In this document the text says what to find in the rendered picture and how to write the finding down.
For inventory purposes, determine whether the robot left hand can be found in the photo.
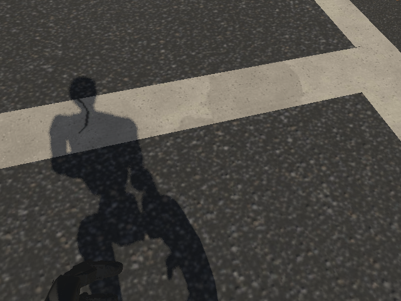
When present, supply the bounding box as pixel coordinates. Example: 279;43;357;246
45;259;123;301

